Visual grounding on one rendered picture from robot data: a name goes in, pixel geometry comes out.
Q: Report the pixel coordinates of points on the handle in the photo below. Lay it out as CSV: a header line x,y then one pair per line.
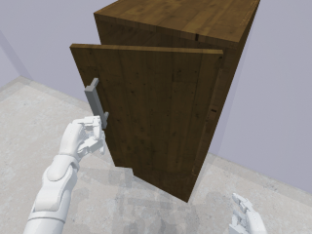
x,y
94,102

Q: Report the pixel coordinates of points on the cupboard door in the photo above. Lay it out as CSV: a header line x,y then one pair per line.
x,y
157,99

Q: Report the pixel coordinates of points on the robot left forearm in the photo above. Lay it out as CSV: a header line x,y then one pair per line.
x,y
49,211

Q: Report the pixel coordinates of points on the left robot hand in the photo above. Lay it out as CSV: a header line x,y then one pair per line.
x,y
75,142

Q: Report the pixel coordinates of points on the right robot hand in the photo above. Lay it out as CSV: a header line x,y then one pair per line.
x,y
251,222

